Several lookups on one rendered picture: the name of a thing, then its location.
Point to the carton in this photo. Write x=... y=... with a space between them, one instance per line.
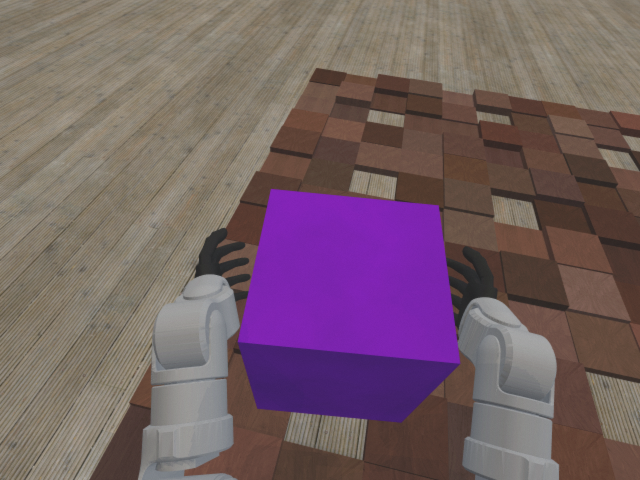
x=349 y=310

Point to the robot right forearm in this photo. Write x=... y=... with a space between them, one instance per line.
x=515 y=371

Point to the robot left forearm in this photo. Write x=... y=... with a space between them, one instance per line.
x=189 y=420

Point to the robot right hand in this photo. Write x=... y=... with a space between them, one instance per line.
x=480 y=281

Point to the robot left hand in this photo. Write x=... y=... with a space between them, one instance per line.
x=210 y=256

